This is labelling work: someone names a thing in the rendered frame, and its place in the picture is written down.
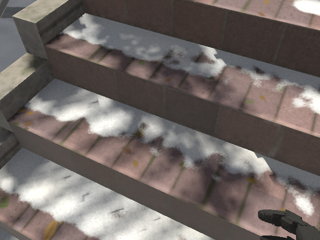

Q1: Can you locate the right robot hand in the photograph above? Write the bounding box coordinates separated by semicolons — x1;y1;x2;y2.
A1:
258;209;320;240

